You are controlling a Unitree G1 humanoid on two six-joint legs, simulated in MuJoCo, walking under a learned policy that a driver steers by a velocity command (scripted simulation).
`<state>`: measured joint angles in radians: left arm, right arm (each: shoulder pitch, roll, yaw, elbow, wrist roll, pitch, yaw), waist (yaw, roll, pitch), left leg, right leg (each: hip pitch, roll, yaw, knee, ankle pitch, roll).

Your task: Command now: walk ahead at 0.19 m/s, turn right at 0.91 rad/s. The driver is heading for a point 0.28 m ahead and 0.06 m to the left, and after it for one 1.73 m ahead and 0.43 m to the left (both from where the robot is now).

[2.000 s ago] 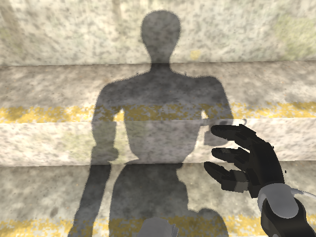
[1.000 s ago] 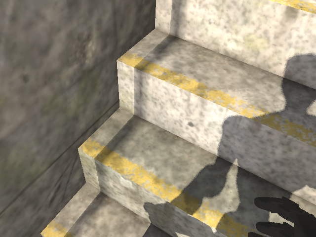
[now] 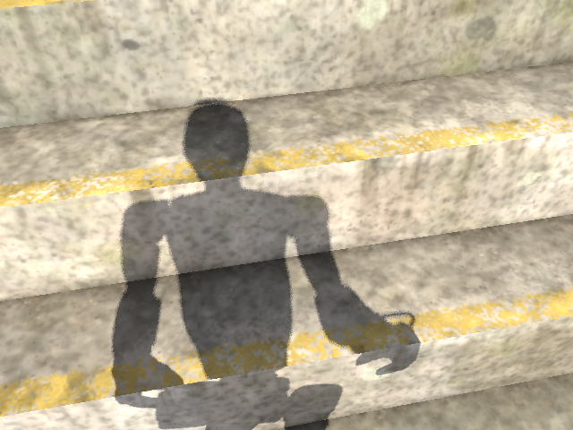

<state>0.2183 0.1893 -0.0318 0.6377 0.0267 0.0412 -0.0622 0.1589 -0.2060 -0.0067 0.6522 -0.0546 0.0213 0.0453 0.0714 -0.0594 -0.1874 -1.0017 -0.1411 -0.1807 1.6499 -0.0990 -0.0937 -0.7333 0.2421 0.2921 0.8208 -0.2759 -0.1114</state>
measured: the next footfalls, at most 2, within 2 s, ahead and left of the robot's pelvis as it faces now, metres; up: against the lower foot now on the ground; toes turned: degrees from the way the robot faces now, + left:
left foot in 0.14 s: +0.05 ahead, +0.14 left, -0.01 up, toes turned -12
right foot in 0.52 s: -0.08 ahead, -0.13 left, -0.23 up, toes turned -23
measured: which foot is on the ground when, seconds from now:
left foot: up 0.00-0.12, down 0.14-0.48, up 0.50-0.86, down 0.88-1.00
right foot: down 0.00-0.12, up 0.14-0.50, down 0.52-0.84, up 0.86-1.00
